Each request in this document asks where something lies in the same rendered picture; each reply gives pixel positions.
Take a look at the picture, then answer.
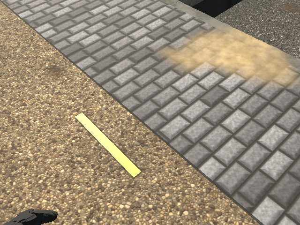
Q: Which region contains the left robot hand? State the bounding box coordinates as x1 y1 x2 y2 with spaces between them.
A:
4 208 58 225

